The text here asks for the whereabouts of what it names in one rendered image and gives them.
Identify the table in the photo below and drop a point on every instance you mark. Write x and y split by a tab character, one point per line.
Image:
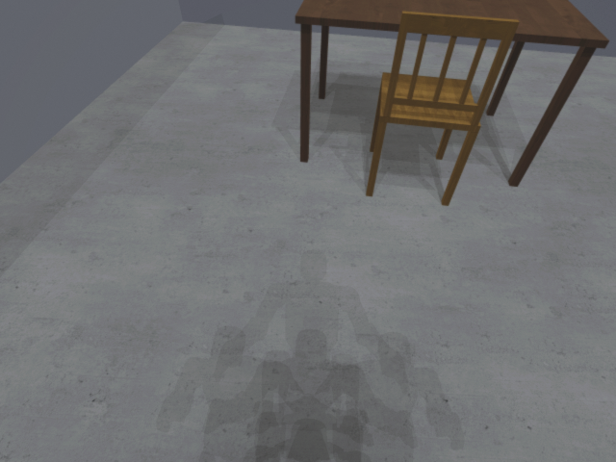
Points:
541	21

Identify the chair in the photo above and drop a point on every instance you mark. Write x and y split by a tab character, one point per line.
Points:
439	102

